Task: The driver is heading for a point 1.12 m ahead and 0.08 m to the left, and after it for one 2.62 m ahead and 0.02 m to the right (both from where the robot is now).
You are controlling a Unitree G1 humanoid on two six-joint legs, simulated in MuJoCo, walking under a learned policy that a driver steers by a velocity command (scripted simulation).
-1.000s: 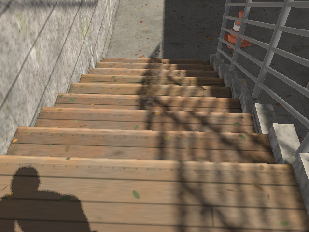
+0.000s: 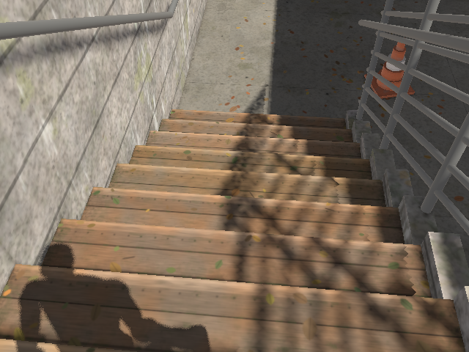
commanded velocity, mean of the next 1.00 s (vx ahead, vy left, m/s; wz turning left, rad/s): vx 0.22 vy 0.00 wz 0.00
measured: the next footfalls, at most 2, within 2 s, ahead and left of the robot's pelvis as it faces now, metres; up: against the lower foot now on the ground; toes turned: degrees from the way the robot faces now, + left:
left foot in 0.22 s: +0.31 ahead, +0.09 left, +0.00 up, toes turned +2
right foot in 0.64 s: +0.25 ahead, -0.11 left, +0.00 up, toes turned +2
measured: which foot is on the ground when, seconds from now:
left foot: up 0.00-0.20, down 0.22-1.00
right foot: down 0.00-0.24, up 0.26-0.62, down 0.64-1.00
